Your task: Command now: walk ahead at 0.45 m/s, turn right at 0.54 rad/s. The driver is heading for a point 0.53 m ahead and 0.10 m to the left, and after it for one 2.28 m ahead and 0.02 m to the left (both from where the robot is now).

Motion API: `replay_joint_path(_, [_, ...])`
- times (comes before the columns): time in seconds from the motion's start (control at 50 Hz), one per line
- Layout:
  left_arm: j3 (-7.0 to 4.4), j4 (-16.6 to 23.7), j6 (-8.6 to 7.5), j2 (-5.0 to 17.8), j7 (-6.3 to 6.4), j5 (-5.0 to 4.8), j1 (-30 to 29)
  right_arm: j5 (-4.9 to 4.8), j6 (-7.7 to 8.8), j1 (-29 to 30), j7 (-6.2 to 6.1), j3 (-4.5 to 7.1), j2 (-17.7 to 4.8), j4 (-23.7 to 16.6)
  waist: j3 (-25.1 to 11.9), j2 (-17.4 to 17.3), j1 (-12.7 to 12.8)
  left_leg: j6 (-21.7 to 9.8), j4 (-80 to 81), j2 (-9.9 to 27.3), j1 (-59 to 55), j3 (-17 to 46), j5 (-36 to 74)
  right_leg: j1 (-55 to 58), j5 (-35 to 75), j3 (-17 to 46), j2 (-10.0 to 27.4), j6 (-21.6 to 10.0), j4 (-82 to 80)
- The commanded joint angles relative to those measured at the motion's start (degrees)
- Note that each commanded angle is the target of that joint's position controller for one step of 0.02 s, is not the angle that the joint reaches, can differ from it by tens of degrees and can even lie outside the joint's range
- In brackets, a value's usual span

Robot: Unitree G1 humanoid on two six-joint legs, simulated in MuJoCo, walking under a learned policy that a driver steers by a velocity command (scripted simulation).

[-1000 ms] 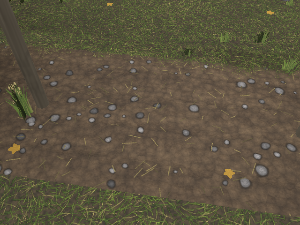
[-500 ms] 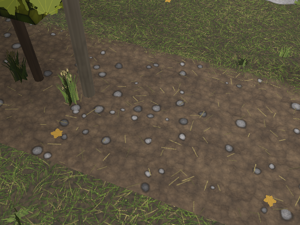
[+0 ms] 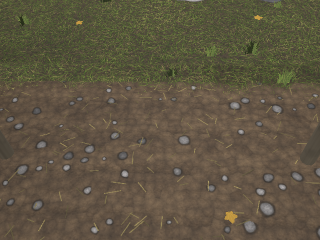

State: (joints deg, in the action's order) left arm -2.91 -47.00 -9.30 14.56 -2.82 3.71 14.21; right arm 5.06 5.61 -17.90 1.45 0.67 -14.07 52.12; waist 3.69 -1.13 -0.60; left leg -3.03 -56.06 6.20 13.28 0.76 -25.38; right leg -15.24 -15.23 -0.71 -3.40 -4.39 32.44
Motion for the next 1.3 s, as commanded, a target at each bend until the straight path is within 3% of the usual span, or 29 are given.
replay_joint_path(0.02, [-0.31,-2.2,-0.09,5.2,-0.80,-0.60,13.9,-0.04,3.11,7.7,-0.31,1.06,-6.6,-5.9,0.9,6.9,5.4,-2.3,-14.3,-1.3,33.2,4.8,2.9,20.6,-8.4,30.1,15.5,-12.6,-18.0])
replay_joint_path(0.08, [1.70,0.3,0.45,2.6,-0.72,-0.19,5.9,0.48,1.71,8.8,-0.63,-0.09,-3.3,-6.2,2.6,4.0,0.4,-2.3,-6.5,0.1,26.3,4.5,10.9,8.2,0.6,24.7,14.5,-12.0,-22.0])
replay_joint_path(0.2, [1.06,-3.0,1.93,5.5,-2.49,2.09,11.9,-0.41,-0.62,19.1,2.42,-1.04,-1.7,-9.1,0.6,3.7,2.5,2.4,10.6,-3.5,16.7,-2.3,33.3,-0.2,29.3,10.6,9.7,-10.0,-19.2])
replay_joint_path(0.22, [1.17,-2.0,2.19,5.9,-2.35,4.15,10.5,0.17,-0.06,12.4,3.32,-0.79,-2.6,-7.4,-0.8,4.6,-0.1,2.3,0.2,-4.1,9.8,-2.5,36.3,-4.9,30.2,9.4,9.6,-8.6,-16.4])
replay_joint_path(0.32, [-0.13,1.3,1.72,13.0,-0.10,3.96,3.9,-0.93,1.54,-3.6,1.80,3.07,-10.9,-4.6,0.5,3.8,-7.4,1.4,-4.5,-11.5,-5.4,-8.3,13.9,-5.4,61.0,5.1,10.4,-0.2,1.6])
replay_joint_path(0.34, [-1.31,1.9,1.68,16.4,-1.08,-0.01,0.3,-2.50,1.57,-6.5,1.22,3.62,-11.5,-3.1,2.3,2.2,-8.8,0.5,15.0,-11.5,-7.1,-8.7,8.1,-4.3,63.1,5.4,9.9,1.2,11.0])
replay_joint_path(0.36, [-1.73,2.6,1.70,18.9,-2.41,0.95,-2.9,-2.79,1.73,-18.7,0.87,3.65,-10.1,0.3,-2.6,2.2,-13.6,-3.7,19.8,-12.3,-18.1,-6.4,14.4,-5.5,61.5,6.1,6.6,2.1,30.5])
replay_joint_path(0.38, [0.68,0.9,1.86,7.3,-3.80,2.38,3.4,-1.74,1.94,-28.5,0.74,2.27,-6.9,4.3,-13.3,-9.8,-12.1,-17.7,15.4,-1.4,-36.7,13.7,38.4,-21.9,7.9,5.3,1.1,8.2,63.3])
replay_joint_path(0.4, [3.64,1.4,1.49,-3.2,-4.56,1.95,11.9,-0.42,2.78,-28.6,1.70,2.61,-11.2,4.8,-17.3,-1.3,-5.2,-29.6,18.7,10.1,-41.9,36.4,62.4,-35.9,-19.5,12.9,-3.0,9.5,69.3])
replay_joint_path(0.42, [2.41,6.8,1.65,3.7,-3.35,-0.10,3.3,0.67,4.37,-17.4,2.58,4.07,-13.5,1.7,-0.8,1.6,-6.2,-28.7,24.7,15.2,-27.7,45.8,44.5,-48.4,-16.5,17.7,0.2,12.1,66.9])
replay_joint_path(0.44, [1.15,7.7,2.58,9.7,-1.75,-0.97,-1.3,0.18,4.35,-4.2,2.78,2.71,-7.9,-1.4,0.4,5.3,-3.4,-26.1,26.3,13.5,-16.7,42.0,35.3,-45.7,-13.1,17.2,3.0,10.5,59.9])
replay_joint_path(0.48, [2.11,6.7,5.43,7.2,1.00,2.04,0.9,0.23,3.04,11.9,2.47,-1.14,0.3,-4.9,0.8,3.8,4.4,-22.2,32.0,7.5,11.6,32.3,32.5,-28.2,-12.7,14.4,8.6,8.6,45.0])
replay_joint_path(0.52, [3.86,10.5,6.30,2.7,1.71,2.33,-0.9,-2.86,3.06,9.3,1.48,1.11,-7.5,-4.1,-4.0,1.7,6.4,-16.2,29.1,-2.6,24.7,18.9,36.0,-10.7,-12.1,4.6,7.8,11.3,36.0])
replay_joint_path(0.56, [4.92,9.0,5.64,1.7,0.02,3.02,6.2,-0.18,4.49,7.6,-0.37,2.31,-11.1,-5.8,-4.4,4.4,6.7,-10.0,21.5,-11.8,37.3,5.9,32.2,6.7,13.1,-1.6,5.3,9.8,33.3])
replay_joint_path(0.6, [4.12,12.2,5.84,5.2,0.24,2.88,-7.5,-2.33,5.52,-11.9,-3.76,0.50,-4.1,-0.7,-3.3,-0.4,-6.4,-8.0,9.0,-7.6,0.5,14.1,19.1,-28.6,23.9,6.6,8.3,10.5,17.5])
replay_joint_path(0.64, [5.36,12.5,6.68,2.8,-0.99,1.93,-14.3,-3.86,4.12,-16.0,-4.13,0.12,-3.2,-1.0,-1.7,0.1,-11.3,-6.3,3.2,-10.5,5.8,13.8,-0.8,-20.0,40.9,5.0,7.8,7.9,-10.2])
replay_joint_path(0.7, [3.79,11.8,6.80,4.1,-1.02,-0.07,-7.1,-2.00,1.18,-13.1,-0.78,-0.02,-8.3,-4.7,0.6,-2.0,-4.9,-7.9,1.9,-7.1,24.2,22.2,-4.9,2.9,47.2,2.8,6.8,6.3,-10.3])
replay_joint_path(0.74, [1.20,6.2,6.52,8.0,-0.65,-0.23,7.3,-4.36,-0.60,-9.6,-0.24,-1.57,-8.1,-6.9,1.6,0.3,2.7,-3.6,-9.5,-9.3,26.2,22.7,-4.9,18.0,52.6,0.8,8.9,5.0,-21.5])
replay_joint_path(0.76, [-1.37,3.3,6.17,12.6,-0.41,-0.79,16.4,-3.62,-1.35,-7.7,1.01,-2.45,-8.2,-7.6,-1.1,2.9,7.7,0.9,-20.8,-9.6,29.2,20.4,5.4,29.6,57.3,0.4,12.7,0.2,-20.8])
replay_joint_path(0.78, [-0.89,2.6,6.90,6.9,2.35,-3.48,17.4,-9.58,-3.53,-11.3,-2.28,-0.48,0.3,-5.5,-19.1,8.7,6.1,4.2,-52.1,-16.1,38.3,9.3,-30.9,45.1,94.6,8.2,22.0,-0.4,-2.0])
replay_joint_path(0.8, [-1.42,2.0,7.11,12.0,2.69,-4.26,16.3,-10.17,-3.45,-16.3,-3.51,-1.38,-0.4,-8.9,-27.9,16.1,3.9,7.6,-71.6,-13.4,50.5,10.1,-35.9,55.5,104.8,14.7,32.2,-7.7,9.6])
replay_joint_path(0.86, [-1.23,1.3,8.72,11.0,4.31,-3.61,10.1,-7.81,-4.47,1.0,-6.13,-0.50,-0.8,-15.9,-20.0,6.1,3.8,10.1,-84.2,-8.3,59.5,3.3,-21.6,32.2,63.4,14.5,33.8,-13.8,-3.6])
replay_joint_path(0.88, [-1.54,0.8,9.73,14.4,5.54,-2.95,4.3,-8.27,-6.27,5.6,-6.83,-2.07,2.7,-19.6,-12.3,9.3,-0.7,10.7,-77.3,-4.9,59.6,3.8,-15.4,19.5,40.6,19.0,37.8,-15.1,-13.1])
replay_joint_path(0.94, [2.19,0.9,10.50,4.3,6.56,-2.51,0.1,-7.55,-10.31,9.5,-7.62,-0.01,-1.2,-20.2,-0.3,6.8,-2.1,9.5,-70.2,-6.4,50.4,2.3,-1.9,-3.0,16.4,3.4,25.0,-5.9,-17.1])
replay_joint_path(1.02, [3.25,1.8,10.40,5.7,9.65,-2.12,1.7,-6.53,-10.39,12.4,-6.02,0.01,2.2,-24.8,-2.7,8.6,-2.4,10.2,-64.5,-5.8,51.0,4.0,13.2,-0.6,18.3,-1.5,23.0,-4.6,-12.4])
replay_joint_path(1.12, [1.36,2.6,9.94,7.5,11.55,-2.31,12.5,-6.03,-9.41,25.2,-4.67,-0.18,3.8,-31.0,-4.0,6.6,6.0,11.4,-59.8,-2.7,63.4,6.5,11.0,14.2,13.7,5.6,27.4,-7.6,-8.2])
replay_joint_path(1.18, [-0.14,5.0,9.49,9.2,11.40,-2.43,11.3,-6.59,-7.66,28.7,-2.83,-0.61,4.1,-32.6,-5.1,5.1,6.9,10.0,-42.0,1.7,58.0,7.8,13.6,14.2,7.6,8.0,27.2,-7.1,-8.5])
replay_joint_path(1.26, [-2.47,5.7,9.37,11.4,6.31,-5.55,3.6,-7.30,-5.81,14.4,0.14,1.02,1.9,-23.6,-9.4,11.8,-0.1,7.2,-13.3,-2.3,0.3,-5.3,11.7,-14.6,-4.4,-3.0,19.9,-3.2,-16.8])
replay_joint_path(1.3, [-0.86,10.6,9.69,8.0,5.37,-3.19,-9.6,-5.53,-4.72,8.4,-2.18,3.87,-5.0,-16.8,-2.6,3.8,-8.3,5.5,-5.8,-6.5,-1.8,-3.6,15.0,-21.8,-6.2,-13.0,13.5,4.0,-12.3])
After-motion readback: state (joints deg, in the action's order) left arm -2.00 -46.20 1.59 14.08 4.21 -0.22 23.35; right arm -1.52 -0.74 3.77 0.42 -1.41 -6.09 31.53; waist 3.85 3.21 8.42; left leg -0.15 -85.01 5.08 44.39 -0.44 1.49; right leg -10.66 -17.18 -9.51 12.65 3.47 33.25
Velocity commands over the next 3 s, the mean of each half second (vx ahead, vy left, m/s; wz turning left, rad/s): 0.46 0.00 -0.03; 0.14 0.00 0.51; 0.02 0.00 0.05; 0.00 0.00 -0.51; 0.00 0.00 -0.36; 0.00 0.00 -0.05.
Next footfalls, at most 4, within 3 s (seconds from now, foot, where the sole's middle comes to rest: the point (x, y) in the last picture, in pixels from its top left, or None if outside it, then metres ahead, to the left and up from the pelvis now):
0.36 left None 0.28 0.04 -0.77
0.76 right None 0.55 -0.21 -0.95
1.24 left None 0.46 0.12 -0.81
1.42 left None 0.55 0.12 -0.95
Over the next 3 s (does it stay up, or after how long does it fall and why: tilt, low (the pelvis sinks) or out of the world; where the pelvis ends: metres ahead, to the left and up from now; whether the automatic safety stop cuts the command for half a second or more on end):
stays up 0.57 -0.04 -0.19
